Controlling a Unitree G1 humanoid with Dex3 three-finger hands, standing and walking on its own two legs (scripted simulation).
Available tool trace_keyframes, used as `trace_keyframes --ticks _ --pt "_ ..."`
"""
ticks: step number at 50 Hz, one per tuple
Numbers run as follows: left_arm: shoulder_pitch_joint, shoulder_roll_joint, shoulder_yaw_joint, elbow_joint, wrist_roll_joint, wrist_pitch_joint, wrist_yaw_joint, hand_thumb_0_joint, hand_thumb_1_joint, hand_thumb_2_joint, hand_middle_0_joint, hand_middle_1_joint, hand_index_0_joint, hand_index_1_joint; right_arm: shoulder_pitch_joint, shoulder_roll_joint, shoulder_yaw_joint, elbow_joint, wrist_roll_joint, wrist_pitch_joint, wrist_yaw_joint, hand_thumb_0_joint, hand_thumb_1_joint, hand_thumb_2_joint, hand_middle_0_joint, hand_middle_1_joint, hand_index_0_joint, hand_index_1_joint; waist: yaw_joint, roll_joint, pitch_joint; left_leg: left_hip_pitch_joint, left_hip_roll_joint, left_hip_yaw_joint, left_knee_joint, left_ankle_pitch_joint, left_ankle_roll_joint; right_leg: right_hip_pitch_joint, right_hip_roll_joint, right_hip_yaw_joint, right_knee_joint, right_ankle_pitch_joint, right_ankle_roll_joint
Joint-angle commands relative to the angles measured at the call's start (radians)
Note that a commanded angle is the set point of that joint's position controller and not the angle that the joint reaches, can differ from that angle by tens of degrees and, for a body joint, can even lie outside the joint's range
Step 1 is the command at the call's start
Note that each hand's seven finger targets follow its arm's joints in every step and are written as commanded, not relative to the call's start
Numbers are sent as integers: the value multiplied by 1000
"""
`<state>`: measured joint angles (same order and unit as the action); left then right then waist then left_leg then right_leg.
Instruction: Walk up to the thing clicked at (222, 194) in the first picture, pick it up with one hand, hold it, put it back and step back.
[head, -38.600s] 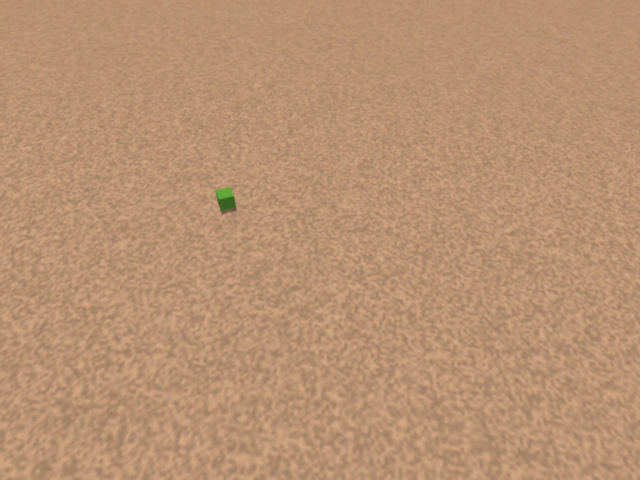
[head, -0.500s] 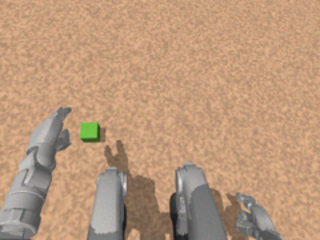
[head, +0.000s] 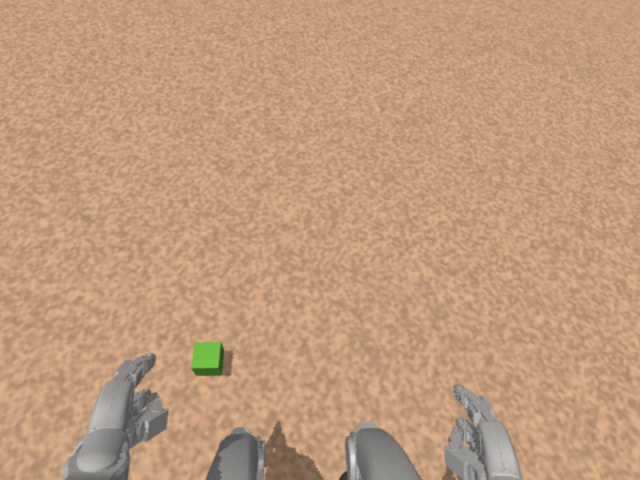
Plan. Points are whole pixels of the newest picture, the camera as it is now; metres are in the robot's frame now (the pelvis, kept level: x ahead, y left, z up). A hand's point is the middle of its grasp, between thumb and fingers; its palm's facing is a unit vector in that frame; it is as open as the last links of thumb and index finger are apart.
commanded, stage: home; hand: left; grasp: from above
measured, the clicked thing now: (208, 358) +0.47 +0.24 -0.62
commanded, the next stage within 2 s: none
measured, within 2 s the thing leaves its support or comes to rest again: neither
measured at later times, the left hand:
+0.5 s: hand (131, 447) +0.19 +0.19 +0.01, palm faces +0.08 -0.98 -0.20, open 7.4 cm
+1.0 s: hand (137, 440) +0.19 +0.18 +0.01, palm faces +0.06 -0.98 -0.20, open 7.4 cm
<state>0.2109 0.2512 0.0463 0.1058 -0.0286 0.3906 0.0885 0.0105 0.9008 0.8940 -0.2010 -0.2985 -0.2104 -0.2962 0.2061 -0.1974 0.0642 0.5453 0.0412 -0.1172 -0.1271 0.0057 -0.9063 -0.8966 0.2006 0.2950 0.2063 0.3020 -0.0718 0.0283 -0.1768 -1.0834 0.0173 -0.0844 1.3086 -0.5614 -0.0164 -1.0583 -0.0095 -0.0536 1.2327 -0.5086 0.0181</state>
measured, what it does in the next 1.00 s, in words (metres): rises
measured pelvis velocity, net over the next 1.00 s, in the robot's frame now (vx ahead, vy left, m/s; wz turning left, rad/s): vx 0.03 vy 0.00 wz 0.02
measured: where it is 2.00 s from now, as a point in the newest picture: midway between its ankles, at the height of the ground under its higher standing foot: outside the picture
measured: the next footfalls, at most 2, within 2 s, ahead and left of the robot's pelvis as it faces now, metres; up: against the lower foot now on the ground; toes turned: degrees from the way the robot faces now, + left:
none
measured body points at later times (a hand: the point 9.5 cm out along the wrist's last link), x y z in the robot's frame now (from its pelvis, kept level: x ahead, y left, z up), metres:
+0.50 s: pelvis +0.03 +0.00 +0.06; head +0.05 +0.01 +0.51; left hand +0.18 +0.24 +0.03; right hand +0.21 -0.23 +0.01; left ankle +0.03 +0.12 -0.62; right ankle +0.05 -0.14 -0.62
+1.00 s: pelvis +0.03 +0.00 +0.06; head +0.05 +0.01 +0.51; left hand +0.19 +0.23 +0.03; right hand +0.19 -0.24 -0.01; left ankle +0.03 +0.12 -0.62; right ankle +0.05 -0.14 -0.62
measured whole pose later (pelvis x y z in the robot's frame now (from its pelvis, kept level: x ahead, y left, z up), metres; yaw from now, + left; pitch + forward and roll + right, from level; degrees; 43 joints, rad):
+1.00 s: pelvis +0.03 +0.00 +0.06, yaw +1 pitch +10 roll -3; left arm 0.50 0.22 0.03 -0.13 -0.05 0.45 0.02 0.01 0.91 0.89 -0.20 -0.30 -0.21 -0.29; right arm 0.30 -0.22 0.03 0.54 0.01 -0.23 -0.18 0.01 -0.90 -0.90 0.20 0.30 0.21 0.30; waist -0.04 0.04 -0.16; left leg -0.69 0.02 -0.07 1.02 -0.50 -0.01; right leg -0.66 -0.01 -0.05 0.94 -0.45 0.02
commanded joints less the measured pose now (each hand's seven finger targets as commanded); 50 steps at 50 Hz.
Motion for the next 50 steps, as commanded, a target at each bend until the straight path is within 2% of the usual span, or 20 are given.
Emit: trace_keyframes --ticks 1,2,6,7,10,14,18,23,29,34,38,42,45,46,48,49,50 --pt "60 86 53 -264 -30 -14 6 0 900 900 -200 -301 -200 -300 6 -131 -58 -154 -5 -77 -43 0 -901 -899 200 299 200 299 5 66 -228 320 -15 16 -313 222 25 312 24 6 -280 197 -29" --pt "89 86 63 -287 -35 -5 5 0 900 900 -200 -301 -200 -300 18 -132 -59 -160 -5 -82 -48 0 -901 -899 200 299 200 299 9 60 -223 345 -15 16 -333 241 25 343 24 3 -302 214 -29" --pt "194 78 56 -371 -37 14 -5 0 900 900 -200 -301 -200 -301 30 -124 -62 -176 -10 -102 -63 0 -901 -899 200 299 200 299 21 57 -184 415 -16 27 -393 297 23 413 31 -8 -363 253 -27" --pt "214 69 44 -375 -37 19 -10 0 900 900 -200 -301 -200 -301 33 -124 -63 -175 -13 -106 -64 0 -901 -899 199 299 200 299 17 53 -159 423 -16 30 -405 307 22 416 32 -13 -375 258 -27" --pt "253 62 40 -404 -37 28 -23 0 900 900 -200 -301 -200 -301 31 -125 -64 -188 -17 -120 -69 0 -902 -899 199 299 199 299 18 24 -91 431 -17 26 -441 264 28 431 34 -20 -418 221 -23" --pt "281 60 35 -431 -32 33 -43 0 900 900 -200 -301 -200 -300 27 -134 -73 -192 -22 -140 -69 0 -901 -899 200 299 200 299 21 27 -61 453 -12 18 -479 253 24 438 37 -32 -430 205 -23" --pt "268 64 36 -429 -25 29 -57 0 900 900 -200 -300 -200 -300 28 -141 -80 -190 -26 -156 -69 0 -901 -899 200 299 200 299 12 17 -40 461 -20 36 -470 280 28 443 35 -32 -438 224 -20" --pt "252 76 43 -425 -20 24 -65 0 900 900 -200 -300 -200 -300 22 -144 -82 -178 -32 -170 -66 0 -901 -900 200 299 200 299 26 26 -55 474 -25 40 -465 288 28 463 28 -23 -440 235 -18" --pt "250 76 40 -421 -12 18 -64 0 900 900 -200 -300 -200 -300 2 -143 -78 -176 -33 -178 -62 0 -901 -900 200 299 200 299 34 45 -32 470 -22 28 -490 238 24 455 32 -29 -442 191 -18" --pt "261 77 48 -425 -17 16 -59 0 900 900 -200 -300 -200 -300 0 -140 -78 -175 -33 -180 -63 0 -901 -900 200 299 200 299 34 9 -54 462 -28 44 -471 237 31 476 27 -20 -456 197 -14" --pt "275 70 39 -426 -14 16 -58 0 900 900 -200 -300 -200 -300 8 -139 -80 -169 -34 -182 -65 0 -901 -900 200 299 200 299 35 29 -69 473 -25 42 -465 274 28 473 28 -20 -440 229 -17" --pt "267 75 48 -429 -19 11 -58 0 900 900 -200 -300 -200 -300 7 -138 -81 -170 -34 -184 -67 0 -901 -900 200 299 200 299 35 4 -76 457 -28 40 -460 259 31 481 27 -19 -446 218 -13" --pt "264 79 49 -441 -18 9 -59 0 900 900 -200 -300 -200 -300 12 -143 -85 -164 -34 -186 -69 0 -901 -900 200 299 200 299 36 26 -80 471 -24 43 -460 284 27 481 28 -19 -435 236 -15" --pt "278 72 40 -415 -16 13 -59 0 900 900 -200 -300 -200 -300 13 -144 -85 -161 -33 -183 -70 0 -901 -900 200 299 200 299 33 17 -62 467 -24 44 -463 273 28 469 29 -19 -437 228 -15" --pt "273 75 50 -428 -17 12 -56 0 900 900 -200 -300 -200 -300 12 -142 -84 -168 -32 -183 -69 0 -900 -900 200 300 200 300 38 6 -58 455 -25 45 -460 261 28 477 28 -19 -444 216 -15" --pt "276 70 37 -422 -17 12 -59 0 900 900 -200 -300 -200 -300 11 -142 -83 -163 -32 -184 -68 0 -901 -900 200 300 200 299 36 4 -55 460 -24 42 -466 252 29 473 30 -20 -445 209 -14" --pt "263 76 45 -431 -17 12 -59 0 900 900 -200 -300 -200 -300 10 -143 -84 -165 -33 -184 -68 0 -901 -900 200 299 200 299 32 22 -53 459 -22 39 -472 240 27 466 31 -21 -442 196 -16"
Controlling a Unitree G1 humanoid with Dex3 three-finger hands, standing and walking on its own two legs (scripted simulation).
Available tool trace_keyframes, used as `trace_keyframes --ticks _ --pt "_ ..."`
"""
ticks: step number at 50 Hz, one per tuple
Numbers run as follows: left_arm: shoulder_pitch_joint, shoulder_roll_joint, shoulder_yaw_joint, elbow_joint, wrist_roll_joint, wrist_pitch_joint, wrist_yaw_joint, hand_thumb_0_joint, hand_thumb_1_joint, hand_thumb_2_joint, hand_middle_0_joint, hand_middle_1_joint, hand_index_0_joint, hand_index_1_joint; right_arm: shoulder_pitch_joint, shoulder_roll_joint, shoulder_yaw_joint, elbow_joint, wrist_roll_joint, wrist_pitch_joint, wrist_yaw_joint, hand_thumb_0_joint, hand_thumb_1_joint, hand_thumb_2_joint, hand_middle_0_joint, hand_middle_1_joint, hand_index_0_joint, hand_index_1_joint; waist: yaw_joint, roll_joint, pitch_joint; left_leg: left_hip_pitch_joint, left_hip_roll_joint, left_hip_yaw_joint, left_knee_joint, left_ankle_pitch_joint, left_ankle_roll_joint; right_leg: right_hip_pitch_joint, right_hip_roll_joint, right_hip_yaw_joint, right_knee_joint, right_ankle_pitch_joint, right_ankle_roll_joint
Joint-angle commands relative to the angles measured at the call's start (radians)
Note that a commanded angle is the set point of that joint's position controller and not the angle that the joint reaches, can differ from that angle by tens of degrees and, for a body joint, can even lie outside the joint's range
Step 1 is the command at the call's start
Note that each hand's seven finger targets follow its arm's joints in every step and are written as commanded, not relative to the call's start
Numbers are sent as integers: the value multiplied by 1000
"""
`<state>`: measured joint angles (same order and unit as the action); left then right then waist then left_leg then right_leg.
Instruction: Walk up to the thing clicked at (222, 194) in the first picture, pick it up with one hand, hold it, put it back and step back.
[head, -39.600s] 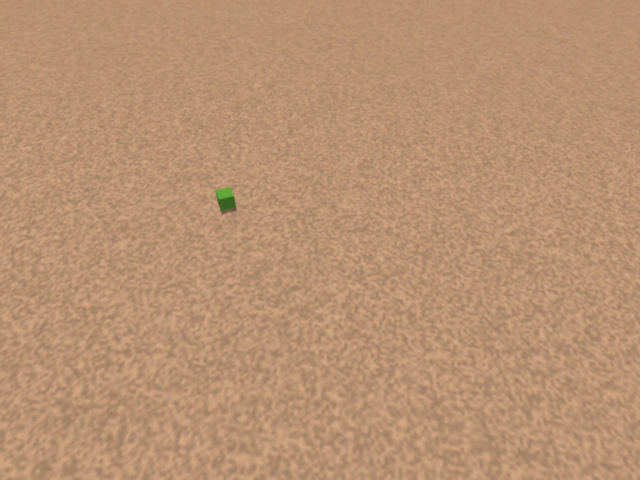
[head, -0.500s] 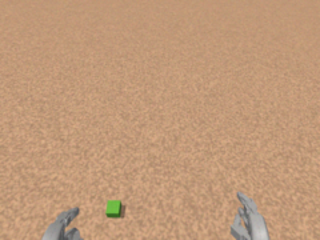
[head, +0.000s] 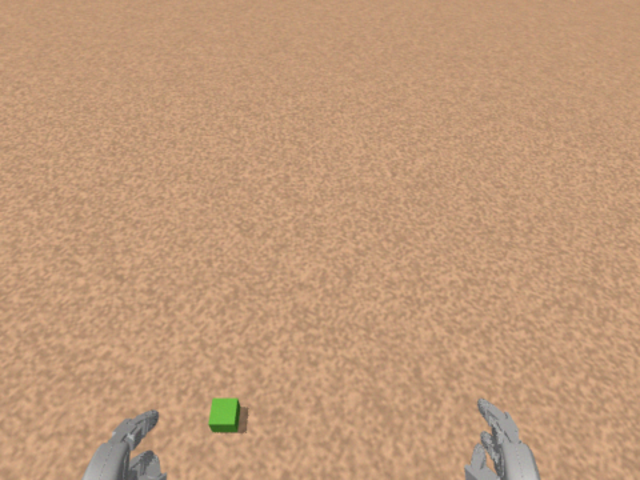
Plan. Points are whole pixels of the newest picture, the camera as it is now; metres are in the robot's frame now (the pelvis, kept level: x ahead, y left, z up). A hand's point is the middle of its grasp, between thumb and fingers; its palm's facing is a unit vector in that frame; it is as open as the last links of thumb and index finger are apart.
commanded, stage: home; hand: left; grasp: from above
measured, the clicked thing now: (225, 415) +0.44 +0.23 -0.68
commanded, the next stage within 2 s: stand in 1.28 s
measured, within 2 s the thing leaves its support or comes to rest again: neither
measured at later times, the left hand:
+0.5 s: hand out of the picture +0.16 +0.18 -0.05, palm faces +0.04 -0.98 -0.20, open 7.4 cm
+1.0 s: hand out of the picture +0.16 +0.18 -0.05, palm faces +0.04 -0.98 -0.21, open 7.4 cm
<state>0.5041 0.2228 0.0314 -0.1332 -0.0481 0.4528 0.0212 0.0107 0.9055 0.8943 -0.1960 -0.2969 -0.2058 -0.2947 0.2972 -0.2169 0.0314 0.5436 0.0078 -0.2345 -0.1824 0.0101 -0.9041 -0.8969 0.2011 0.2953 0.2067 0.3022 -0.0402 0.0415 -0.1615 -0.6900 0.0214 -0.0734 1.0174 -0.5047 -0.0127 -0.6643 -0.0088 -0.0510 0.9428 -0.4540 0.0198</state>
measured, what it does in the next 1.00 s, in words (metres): stands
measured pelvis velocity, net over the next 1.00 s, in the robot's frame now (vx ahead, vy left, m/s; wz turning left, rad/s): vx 0.00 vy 0.00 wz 0.00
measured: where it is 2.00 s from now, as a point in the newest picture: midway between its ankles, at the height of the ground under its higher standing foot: outside the picture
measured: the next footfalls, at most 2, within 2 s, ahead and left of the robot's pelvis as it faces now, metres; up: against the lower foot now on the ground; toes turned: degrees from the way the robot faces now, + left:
none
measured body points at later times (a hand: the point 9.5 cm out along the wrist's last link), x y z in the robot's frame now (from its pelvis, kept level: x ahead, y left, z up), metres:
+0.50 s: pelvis +0.00 +0.00 +0.00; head +0.02 +0.01 +0.45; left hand +0.16 +0.23 -0.03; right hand +0.16 -0.24 -0.06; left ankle +0.00 +0.12 -0.68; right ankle +0.01 -0.14 -0.68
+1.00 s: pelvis +0.00 +0.00 +0.00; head +0.02 +0.01 +0.45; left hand +0.16 +0.23 -0.03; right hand +0.16 -0.25 -0.06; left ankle +0.00 +0.12 -0.68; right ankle +0.01 -0.14 -0.68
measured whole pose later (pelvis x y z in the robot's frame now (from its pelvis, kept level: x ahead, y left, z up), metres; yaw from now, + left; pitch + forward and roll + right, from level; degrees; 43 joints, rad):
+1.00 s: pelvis +0.00 +0.00 +0.00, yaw +0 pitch +10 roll -3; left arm 0.51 0.23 0.03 -0.14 -0.05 0.46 0.02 0.01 0.91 0.89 -0.20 -0.30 -0.21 -0.29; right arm 0.29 -0.22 0.03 0.53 0.01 -0.22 -0.18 0.01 -0.90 -0.90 0.20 0.30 0.21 0.30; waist -0.04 0.04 -0.17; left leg -0.69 0.02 -0.07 1.03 -0.52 -0.01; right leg -0.67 -0.01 -0.05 0.95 -0.47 0.02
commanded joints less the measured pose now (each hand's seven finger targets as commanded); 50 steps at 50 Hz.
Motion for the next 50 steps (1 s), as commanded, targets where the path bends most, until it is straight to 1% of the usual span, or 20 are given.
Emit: trace_keyframes --ticks 1,9,13,17,18,20,22,24,26,28,29,30,32,33,38,39,44,47,49,50 --pt "-29 101 57 -185 3 -49 8 0 900 900 -200 -300 -200 -300 -86 -123 -51 -162 2 -66 -12 0 -900 -900 200 300 200 300 6 3 -52 56 -27 31 -183 173 23 71 29 -24 -157 131 -18" --pt "-23 104 55 -186 1 -47 5 0 900 900 -200 -300 -200 -300 -77 -128 -54 -157 -1 -65 -10 0 -901 -900 200 299 200 299 0 24 -87 91 -20 25 -172 261 17 80 32 -25 -133 197 -22" --pt "-28 104 65 -183 0 -47 7 0 900 900 -200 -300 -200 -300 -86 -128 -55 -165 0 -65 -10 0 -900 -900 200 300 200 300 1 -10 -67 66 -22 27 -176 199 23 80 32 -24 -150 152 -17" --pt "-19 113 63 -182 3 -45 4 0 900 900 -200 -300 -200 -300 -76 -137 -62 -160 1 -62 -8 0 -901 -900 200 300 200 300 -1 19 -76 84 -19 25 -178 230 18 72 32 -22 -136 172 -22" --pt "-33 102 47 -196 2 -47 3 0 900 900 -200 -300 -200 -300 -78 -129 -54 -160 1 -63 -8 0 -901 -900 200 300 200 300 0 19 -76 85 -19 21 -177 244 18 75 31 -24 -134 184 -21" --pt "-16 115 67 -178 1 -45 6 0 900 900 -200 -300 -200 -300 -79 -135 -61 -160 0 -61 -8 0 -900 -900 200 300 200 300 4 9 -75 76 -20 16 -180 228 18 76 31 -24 -134 169 -22" --pt "-28 99 44 -193 2 -47 5 0 900 900 -200 -300 -200 -300 -82 -123 -52 -168 2 -59 -7 0 -901 -900 200 300 200 300 3 17 -81 80 -21 24 -175 236 19 77 30 -22 -136 180 -22" --pt "-15 108 63 -183 -1 -46 7 0 900 900 -200 -300 -200 -300 -77 -130 -58 -166 0 -58 -8 0 -900 -900 200 300 200 300 4 3 -86 77 -21 27 -168 240 21 87 29 -22 -137 184 -20" --pt "-39 100 43 -200 3 -48 6 0 900 900 -200 -300 -200 -300 -81 -123 -53 -169 2 -59 -8 0 -900 -900 200 300 200 300 0 20 -71 77 -23 32 -173 220 21 70 29 -19 -143 171 -19" --pt "-27 120 70 -188 1 -47 7 0 900 900 -200 -300 -200 -300 -77 -141 -65 -164 0 -61 -10 0 -900 -900 200 300 200 300 -2 15 -75 77 -17 16 -184 199 18 64 32 -24 -134 143 -22" --pt "-19 105 55 -188 1 -50 6 0 900 900 -200 -300 -200 -300 -83 -127 -56 -168 0 -61 -8 0 -901 -900 200 299 200 299 6 14 -69 71 -19 20 -180 203 18 68 30 -25 -137 150 -21" --pt "-23 95 46 -186 2 -50 6 0 900 900 -200 -300 -200 -300 -81 -121 -54 -170 1 -60 -8 0 -901 -900 200 299 200 299 1 4 -72 68 -22 29 -169 208 22 70 29 -21 -144 159 -19" --pt "-28 127 76 -206 1 -52 9 0 900 900 -200 -300 -200 -300 -79 -133 -59 -172 2 -59 -9 0 -901 -900 200 299 200 299 4 3 -76 64 -22 28 -172 197 23 76 28 -18 -143 150 -19" --pt "-22 105 54 -194 1 -50 7 0 900 900 -200 -300 -200 -300 -81 -125 -55 -173 1 -59 -8 0 -901 -900 200 300 200 299 4 9 -75 66 -24 32 -168 207 22 78 27 -18 -142 161 -19" --pt "-10 120 68 -197 3 -48 8 0 900 900 -200 -300 -200 -300 -74 -129 -59 -170 1 -56 -9 0 -901 -900 200 299 200 299 4 0 -88 70 -25 34 -157 231 24 85 25 -15 -141 184 -18" --pt "-12 108 53 -195 5 -47 9 0 900 900 -200 -300 -200 -300 -77 -123 -55 -174 1 -55 -9 0 -901 -900 200 299 200 299 1 5 -92 74 -25 34 -156 243 23 84 25 -16 -138 195 -18" --pt "-23 112 57 -200 2 -46 10 0 900 900 -200 -300 -200 -300 -73 -134 -63 -171 1 -54 -10 0 -901 -899 200 299 200 299 -8 8 -81 76 -21 31 -163 223 22 71 27 -16 -137 175 -19" --pt "-8 116 60 -200 -2 -43 9 0 900 900 -200 -301 -200 -300 -75 -134 -60 -172 3 -53 -10 0 -901 -899 200 299 200 299 2 3 -88 76 -20 24 -165 239 21 80 28 -20 -132 185 -21" --pt "-20 97 39 -202 -1 -44 7 0 900 900 -200 -300 -200 -300 -80 -124 -54 -175 3 -52 -7 0 -901 -899 200 299 200 299 2 21 -74 73 -19 23 -169 239 18 70 29 -23 -131 183 -21" --pt "-18 116 60 -195 -2 -43 8 0 900 900 -200 -301 -200 -300 -77 -139 -62 -168 2 -52 -8 0 -901 -899 200 299 200 299 0 18 -58 72 -16 16 -178 218 17 63 31 -24 -129 160 -22"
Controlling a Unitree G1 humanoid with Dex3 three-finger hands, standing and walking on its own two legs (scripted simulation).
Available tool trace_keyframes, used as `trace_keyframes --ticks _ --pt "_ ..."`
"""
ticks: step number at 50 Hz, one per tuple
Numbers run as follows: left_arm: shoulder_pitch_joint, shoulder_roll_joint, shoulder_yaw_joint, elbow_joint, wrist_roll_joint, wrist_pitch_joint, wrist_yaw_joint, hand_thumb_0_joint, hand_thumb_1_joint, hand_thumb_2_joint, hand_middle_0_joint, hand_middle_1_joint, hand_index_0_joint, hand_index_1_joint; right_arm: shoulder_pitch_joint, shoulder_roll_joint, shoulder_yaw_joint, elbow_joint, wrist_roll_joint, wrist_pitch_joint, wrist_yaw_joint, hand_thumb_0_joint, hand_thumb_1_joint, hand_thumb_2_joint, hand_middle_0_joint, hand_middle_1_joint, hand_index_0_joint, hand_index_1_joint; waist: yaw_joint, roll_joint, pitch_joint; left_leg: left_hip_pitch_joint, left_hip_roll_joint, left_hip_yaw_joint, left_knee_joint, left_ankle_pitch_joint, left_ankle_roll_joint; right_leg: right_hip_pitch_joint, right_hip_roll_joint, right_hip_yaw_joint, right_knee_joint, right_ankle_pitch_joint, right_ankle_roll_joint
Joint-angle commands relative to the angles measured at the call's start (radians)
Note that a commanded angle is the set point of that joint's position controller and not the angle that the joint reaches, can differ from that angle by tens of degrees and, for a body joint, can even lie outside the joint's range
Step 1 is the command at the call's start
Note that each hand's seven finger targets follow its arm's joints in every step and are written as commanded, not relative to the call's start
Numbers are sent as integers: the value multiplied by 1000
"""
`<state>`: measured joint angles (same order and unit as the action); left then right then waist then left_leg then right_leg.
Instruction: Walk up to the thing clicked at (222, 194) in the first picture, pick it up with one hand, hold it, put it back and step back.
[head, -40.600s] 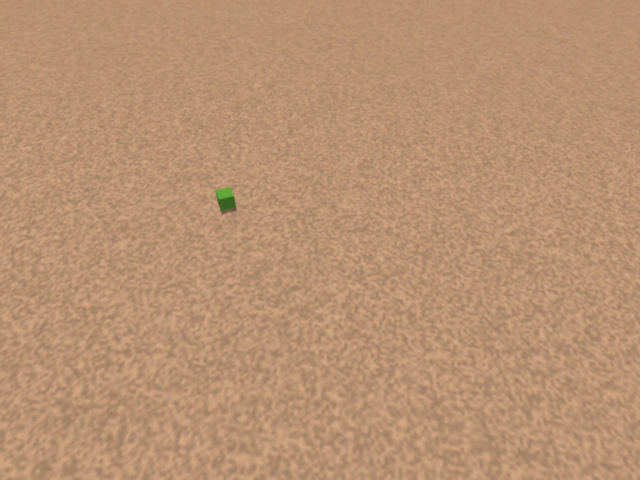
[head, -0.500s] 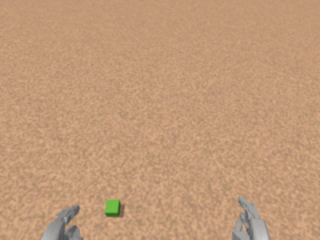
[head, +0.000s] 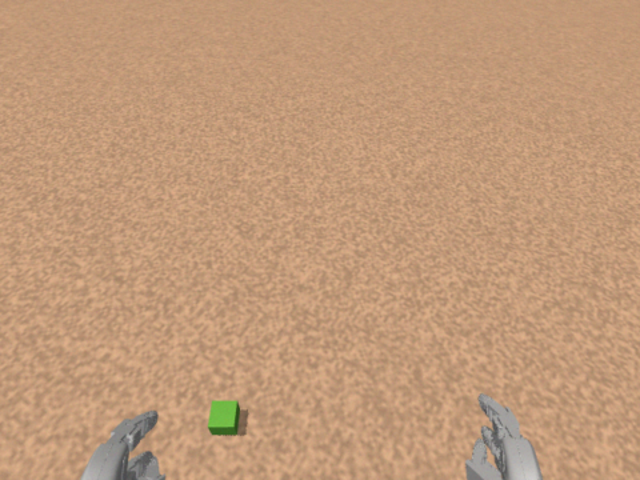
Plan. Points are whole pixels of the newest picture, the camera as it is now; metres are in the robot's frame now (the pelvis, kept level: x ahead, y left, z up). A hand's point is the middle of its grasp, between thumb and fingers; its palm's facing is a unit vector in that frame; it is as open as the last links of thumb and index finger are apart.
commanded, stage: home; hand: left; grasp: from above
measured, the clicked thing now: (224, 417) +0.43 +0.23 -0.68
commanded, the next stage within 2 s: stand in 0.28 s
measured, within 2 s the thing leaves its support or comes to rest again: neither
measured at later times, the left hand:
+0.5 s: hand out of the picture +0.16 +0.20 -0.08, palm faces +0.01 -0.95 -0.31, open 7.4 cm
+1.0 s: hand out of the picture +0.04 +0.24 -0.10, palm faces +0.07 -0.94 -0.32, open 7.4 cm
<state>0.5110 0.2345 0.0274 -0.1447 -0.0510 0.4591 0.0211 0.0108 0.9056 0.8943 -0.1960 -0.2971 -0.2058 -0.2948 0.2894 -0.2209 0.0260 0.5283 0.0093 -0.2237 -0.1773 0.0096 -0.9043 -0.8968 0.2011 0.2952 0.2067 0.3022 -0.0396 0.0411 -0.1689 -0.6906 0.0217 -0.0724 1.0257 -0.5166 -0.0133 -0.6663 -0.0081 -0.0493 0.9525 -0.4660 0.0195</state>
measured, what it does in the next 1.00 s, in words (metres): rises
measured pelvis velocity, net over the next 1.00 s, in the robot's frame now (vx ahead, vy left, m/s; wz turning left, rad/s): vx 0.01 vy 0.01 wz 0.03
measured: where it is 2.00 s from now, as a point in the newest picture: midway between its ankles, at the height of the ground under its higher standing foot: outside the picture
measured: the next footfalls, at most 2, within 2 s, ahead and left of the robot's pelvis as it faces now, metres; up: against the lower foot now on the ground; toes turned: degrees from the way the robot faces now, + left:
none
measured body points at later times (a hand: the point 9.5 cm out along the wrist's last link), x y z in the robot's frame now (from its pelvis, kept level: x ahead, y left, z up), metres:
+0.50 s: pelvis -0.01 +0.00 +0.01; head +0.03 +0.01 +0.46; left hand +0.16 +0.25 -0.06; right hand +0.15 -0.26 -0.09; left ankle +0.00 +0.12 -0.68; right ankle +0.00 -0.14 -0.68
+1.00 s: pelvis +0.01 +0.01 +0.06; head +0.02 +0.00 +0.51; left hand +0.04 +0.29 -0.08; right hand +0.09 -0.27 -0.08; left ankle +0.00 +0.12 -0.68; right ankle +0.00 -0.14 -0.68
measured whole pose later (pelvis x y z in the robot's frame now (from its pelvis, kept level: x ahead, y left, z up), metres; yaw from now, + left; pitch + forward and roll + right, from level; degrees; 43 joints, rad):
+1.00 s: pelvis +0.01 +0.01 +0.06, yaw +2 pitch -3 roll +0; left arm 0.19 0.27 0.04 1.07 0.03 0.02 0.03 0.01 0.91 0.89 -0.20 -0.30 -0.21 -0.30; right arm 0.17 -0.27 -0.04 1.05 -0.03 0.00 -0.03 0.00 -0.91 -0.90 0.20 0.30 0.21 0.30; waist 0.03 0.01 0.07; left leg -0.15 -0.03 -0.06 0.48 -0.27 0.01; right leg -0.15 -0.06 -0.05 0.46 -0.26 0.04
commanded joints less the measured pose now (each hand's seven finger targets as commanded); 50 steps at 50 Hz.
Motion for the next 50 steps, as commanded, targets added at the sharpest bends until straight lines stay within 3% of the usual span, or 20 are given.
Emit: trace_keyframes --ticks 1,4,9,10,16,18,19,20,21,23,24,26,29,33,36,40,43,45,47,50 --pt "-28 92 56 -186 1 -49 10 0 900 900 -200 -301 -200 -300 -74 -123 -51 -159 2 -63 -12 0 -901 -899 199 299 200 299 5 16 -69 72 -19 21 -179 240 19 72 29 -25 -144 186 -21" --pt "-30 89 45 -201 2 -50 7 0 900 900 -200 -301 -200 -300 -74 -119 -48 -164 2 -62 -11 0 -901 -899 200 299 200 299 4 15 -59 62 -22 27 -178 224 21 72 26 -22 -149 176 -20" --pt "-10 113 71 -195 3 -49 10 0 900 900 -200 -300 -200 -300 -66 -128 -55 -160 3 -61 -13 0 -901 -899 200 299 200 299 5 11 -96 81 -20 24 -169 266 21 85 27 -20 -137 208 -22" --pt "-15 105 58 -193 2 -48 9 0 900 900 -200 -300 -200 -300 -62 -132 -57 -156 2 -60 -12 0 -901 -899 200 299 200 299 0 24 -92 83 -19 21 -173 272 17 77 27 -20 -130 209 -24" --pt "-20 108 71 -191 -4 -48 7 0 900 900 -200 -300 -200 -300 -70 -134 -58 -158 3 -60 -11 0 -901 -899 200 299 200 299 0 10 -67 69 -18 17 -185 194 23 66 27 -21 -149 150 -20" --pt "-22 103 66 -195 0 -51 9 0 900 900 -200 -300 -200 -300 -69 -130 -59 -161 2 -61 -11 0 -901 -899 200 299 200 299 1 1 -79 68 -21 24 -174 220 23 75 26 -20 -146 174 -19" --pt "-330 181 63 156 116 -260 45 0 900 900 -200 -300 -200 -300 -125 -230 -88 93 -121 47 49 0 -901 -899 200 299 200 299 72 -51 165 72 10 -11 -265 389 67 260 -56 46 -181 177 -45" --pt "-239 192 82 344 121 -329 37 0 900 900 -200 -300 -200 -301 -128 -248 -103 110 -121 84 74 0 -900 -900 200 300 200 300 71 -88 55 151 6 13 -259 436 81 301 -67 113 -203 203 -84" --pt "-223 196 78 377 117 -362 31 0 900 900 -200 -300 -200 -301 -130 -247 -107 75 -128 106 90 0 -900 -900 200 300 200 300 58 -78 63 185 -3 -7 -260 384 82 243 -60 134 -245 165 -100" --pt "-258 207 63 473 126 -402 23 0 900 900 -200 -300 -200 -301 -127 -223 -105 124 -90 116 126 0 -900 -900 200 300 200 300 64 -39 10 258 -3 -9 -290 415 74 337 -84 132 -209 299 -90" --pt "-278 202 65 520 115 -404 19 0 900 900 -200 -300 -200 -301 -131 -216 -105 143 -71 124 139 0 -900 -900 200 300 200 300 73 -68 32 266 -13 1 -304 366 72 330 -88 129 -247 258 -79" --pt "-306 197 69 607 104 -415 18 0 900 900 -200 -300 -200 -301 -134 -206 -109 177 -59 131 154 0 -900 -900 200 300 200 300 71 -71 36 300 -10 -6 -324 368 65 340 -95 131 -284 256 -70" --pt "-351 195 70 725 101 -438 23 0 900 900 -200 -300 -200 -301 -134 -210 -116 232 -65 151 159 0 -900 -900 200 300 200 300 63 -58 75 336 -2 -28 -387 312 73 332 -98 122 -336 190 -55" --pt "-354 186 68 860 99 -458 21 0 900 900 -200 -300 -200 -301 -145 -216 -116 288 -63 166 157 0 -900 -900 200 300 200 300 69 -13 129 347 27 -77 -491 298 77 391 -76 80 -380 207 -41" --pt "-336 182 64 948 91 -465 21 0 900 900 -200 -300 -200 -301 -152 -229 -115 329 -59 172 147 0 -900 -900 200 300 200 300 79 3 117 407 45 -92 -533 401 71 457 -78 66 -407 291 -38" --pt "-333 203 61 1043 84 -468 25 0 900 900 -200 -300 -200 -301 -137 -237 -112 389 -47 182 137 0 -900 -900 200 300 200 300 68 -21 122 490 44 -70 -554 535 56 508 -97 72 -473 402 -39" --pt "-357 211 57 1094 79 -464 27 0 900 900 -200 -300 -200 -301 -130 -241 -107 427 -42 190 133 0 -900 -900 200 300 200 300 57 -12 146 494 49 -70 -608 505 51 544 -99 70 -511 370 -35" --pt "-352 214 53 1124 79 -464 28 0 900 900 -200 -300 -200 -301 -136 -251 -107 448 -37 192 131 0 -900 -900 200 300 200 300 59 -2 137 542 60 -73 -615 579 51 556 -104 61 -529 413 -31" --pt "-355 221 50 1150 81 -467 30 0 900 900 -200 -300 -200 -301 -140 -244 -103 465 -35 195 131 0 -900 -900 200 300 200 300 58 -33 146 558 58 -66 -623 586 47 561 -107 59 -549 432 -31" --pt "-370 220 45 1182 83 -464 30 0 900 900 -200 -300 -200 -301 -156 -244 -99 484 -34 203 131 0 -900 -900 200 300 200 300 56 -36 187 543 54 -67 -666 486 40 560 -104 59 -596 347 -22"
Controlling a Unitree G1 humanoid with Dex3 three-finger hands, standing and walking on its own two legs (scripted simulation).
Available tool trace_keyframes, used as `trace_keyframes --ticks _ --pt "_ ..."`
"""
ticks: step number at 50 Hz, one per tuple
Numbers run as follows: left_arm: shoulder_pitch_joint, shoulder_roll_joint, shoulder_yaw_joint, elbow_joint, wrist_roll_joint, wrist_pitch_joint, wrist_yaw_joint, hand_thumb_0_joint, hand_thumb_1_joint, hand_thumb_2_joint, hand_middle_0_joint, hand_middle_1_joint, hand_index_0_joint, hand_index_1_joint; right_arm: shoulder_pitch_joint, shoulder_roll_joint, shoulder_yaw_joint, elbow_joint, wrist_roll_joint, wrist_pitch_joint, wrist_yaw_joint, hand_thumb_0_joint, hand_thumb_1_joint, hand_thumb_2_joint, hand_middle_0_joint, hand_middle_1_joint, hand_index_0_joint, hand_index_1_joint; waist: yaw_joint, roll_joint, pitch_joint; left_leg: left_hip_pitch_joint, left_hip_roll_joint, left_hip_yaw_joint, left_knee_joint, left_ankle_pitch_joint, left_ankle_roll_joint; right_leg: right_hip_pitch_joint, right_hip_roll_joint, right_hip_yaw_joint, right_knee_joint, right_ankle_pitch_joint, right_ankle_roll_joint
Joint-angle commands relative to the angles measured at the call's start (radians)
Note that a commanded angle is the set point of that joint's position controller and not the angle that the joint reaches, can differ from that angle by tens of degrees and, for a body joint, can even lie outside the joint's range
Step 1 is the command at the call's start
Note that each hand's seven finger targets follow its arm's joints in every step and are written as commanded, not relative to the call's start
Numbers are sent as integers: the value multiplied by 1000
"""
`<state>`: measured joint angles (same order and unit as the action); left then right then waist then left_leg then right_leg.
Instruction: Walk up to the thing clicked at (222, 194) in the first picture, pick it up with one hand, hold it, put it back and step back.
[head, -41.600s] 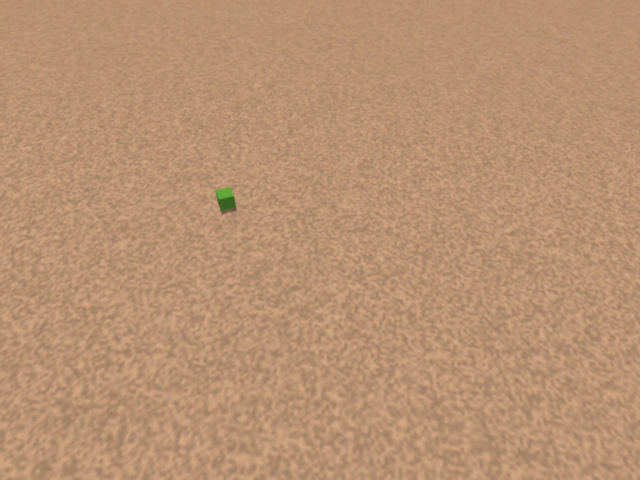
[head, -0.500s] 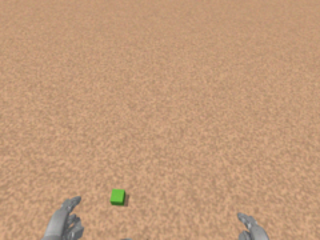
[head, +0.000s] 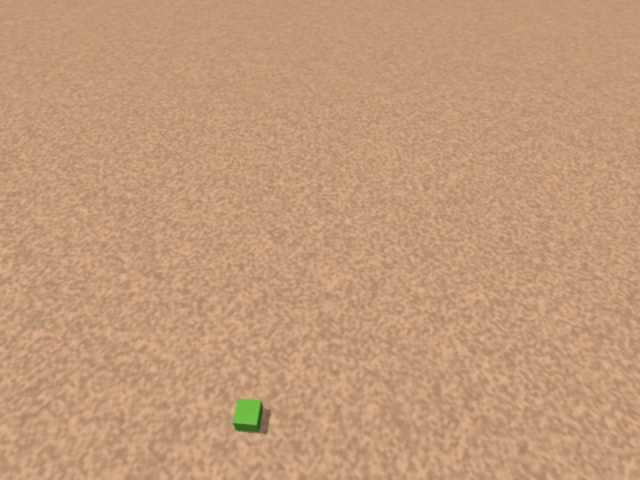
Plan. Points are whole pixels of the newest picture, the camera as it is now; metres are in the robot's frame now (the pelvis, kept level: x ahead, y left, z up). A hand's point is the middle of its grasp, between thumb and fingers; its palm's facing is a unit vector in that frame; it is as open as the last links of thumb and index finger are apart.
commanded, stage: stand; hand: left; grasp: from above
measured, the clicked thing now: (248, 415) +0.43 +0.21 -0.74
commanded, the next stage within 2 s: step back in 1.90 s
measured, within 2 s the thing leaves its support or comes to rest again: neither
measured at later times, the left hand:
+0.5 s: hand out of the picture +0.04 +0.23 -0.15, palm faces +0.04 -0.94 -0.34, open 7.4 cm
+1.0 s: hand out of the picture +0.05 +0.22 -0.15, palm faces +0.03 -0.94 -0.34, open 7.4 cm
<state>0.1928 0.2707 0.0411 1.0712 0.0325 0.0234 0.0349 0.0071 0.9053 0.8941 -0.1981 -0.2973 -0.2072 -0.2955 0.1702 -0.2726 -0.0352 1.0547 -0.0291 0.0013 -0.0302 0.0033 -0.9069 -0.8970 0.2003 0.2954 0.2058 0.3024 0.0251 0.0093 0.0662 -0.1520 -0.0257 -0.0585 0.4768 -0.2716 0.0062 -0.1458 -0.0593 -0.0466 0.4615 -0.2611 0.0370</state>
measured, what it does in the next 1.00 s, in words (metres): stands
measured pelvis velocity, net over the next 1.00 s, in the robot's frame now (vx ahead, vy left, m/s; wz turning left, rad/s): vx -0.01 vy -0.02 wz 0.00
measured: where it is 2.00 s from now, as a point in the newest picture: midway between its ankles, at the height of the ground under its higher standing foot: outside the picture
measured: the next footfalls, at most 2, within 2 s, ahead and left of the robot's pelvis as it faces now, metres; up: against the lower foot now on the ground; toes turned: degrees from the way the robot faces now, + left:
none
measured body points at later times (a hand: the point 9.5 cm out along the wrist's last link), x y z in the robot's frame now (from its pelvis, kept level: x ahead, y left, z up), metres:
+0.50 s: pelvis -0.01 -0.01 +0.01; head -0.01 -0.02 +0.46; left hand +0.04 +0.28 -0.13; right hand +0.05 -0.30 -0.13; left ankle -0.01 +0.12 -0.74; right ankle -0.01 -0.14 -0.74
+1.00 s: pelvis -0.01 -0.02 +0.01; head +0.00 -0.03 +0.46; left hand +0.05 +0.27 -0.13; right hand +0.06 -0.31 -0.14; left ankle -0.01 +0.12 -0.74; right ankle -0.01 -0.14 -0.74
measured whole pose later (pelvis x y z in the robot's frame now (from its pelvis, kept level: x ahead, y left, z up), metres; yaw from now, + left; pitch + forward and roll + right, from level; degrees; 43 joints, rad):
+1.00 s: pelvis -0.01 -0.02 +0.01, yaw +0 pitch -3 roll +0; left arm 0.11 0.31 0.04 1.16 0.02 0.00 0.01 0.00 0.91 0.89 -0.20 -0.30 -0.21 -0.30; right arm 0.13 -0.32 -0.01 1.13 -0.02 0.00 -0.01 0.00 -0.91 -0.90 0.20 0.30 0.21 0.30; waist 0.01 0.02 0.06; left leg -0.10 0.01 -0.07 0.34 -0.19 -0.03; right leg -0.10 -0.02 -0.06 0.34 -0.19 0.00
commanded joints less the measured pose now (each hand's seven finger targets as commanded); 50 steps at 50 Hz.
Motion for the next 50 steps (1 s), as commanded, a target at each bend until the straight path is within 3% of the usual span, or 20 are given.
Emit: trace_keyframes --ticks 1,8,9,15,16,18,26,32,35,43,50 --pt "-59 189 33 -28 -1 -29 15 0 900 900 -200 -300 -200 -301 -35 -190 -37 -36 5 -21 -15 0 -900 -900 200 300 200 300 -10 -3 -47 8 105 -79 -124 243 20 49 -58 60 -110 144 -42" --pt "-77 201 33 6 -2 -35 10 0 900 900 -200 -300 -200 -301 -56 -200 -35 -7 4 -19 -9 0 -900 -900 200 300 200 300 -7 20 -40 -3 110 -80 -159 201 17 80 -62 61 -151 133 -38" --pt "-75 205 31 12 -3 -34 8 0 900 900 -200 -300 -200 -301 -52 -196 -32 -3 5 -16 -7 0 -900 -900 200 300 200 300 -9 15 -12 -22 101 -78 -175 135 12 66 -57 61 -161 95 -34" --pt "-90 214 32 23 -4 -39 2 0 900 900 -200 -300 -200 -301 -64 -202 -30 7 5 -18 -2 0 -900 -900 200 300 200 300 -7 0 -20 -5 111 -79 -182 158 12 67 -63 67 -174 92 -40" --pt "-91 211 31 26 -3 -38 2 0 900 900 -200 -300 -200 -301 -71 -209 -30 6 6 -18 -2 0 -900 -900 200 300 200 300 -8 18 -14 -16 108 -78 -185 120 13 61 -60 67 -180 74 -37" --pt "-99 222 34 27 -6 -41 2 0 900 900 -200 -300 -200 -301 -67 -203 -27 9 6 -19 -1 0 -900 -900 200 300 200 300 -7 -13 -33 -8 114 -79 -179 174 14 84 -68 73 -180 108 -41" --pt "-102 230 32 37 -8 -44 -1 0 900 900 -200 -300 -200 -301 -70 -222 -21 16 8 -20 0 0 -900 -900 200 300 200 300 -8 -10 -50 13 121 -74 -174 213 14 90 -70 75 -188 142 -42" --pt "-113 243 33 38 -9 -39 -8 0 900 900 -200 -300 -200 -301 -64 -222 -15 23 8 -19 1 0 -900 -900 200 300 200 300 -13 -2 -25 -11 118 -76 -200 122 9 60 -59 72 -191 56 -47" --pt "-113 238 32 36 -13 -42 -9 0 900 900 -200 -300 -200 -301 -61 -231 -12 24 7 -23 1 0 -900 -900 200 300 200 300 -11 15 -47 -1 125 -75 -191 192 14 84 -69 81 -180 136 -48" --pt "-114 242 28 40 -13 -41 -12 0 900 900 -200 -300 -200 -301 -69 -234 -10 26 11 -24 2 0 -900 -900 200 300 200 300 -11 -16 -46 17 128 -77 -189 190 9 66 -65 76 -184 107 -49" --pt "-129 251 29 35 -17 -45 -14 0 900 900 -200 -300 -200 -301 -61 -242 -5 29 11 -25 2 0 -900 -900 200 300 200 300 -18 0 -68 9 129 -67 -187 224 7 89 -69 79 -177 164 -49"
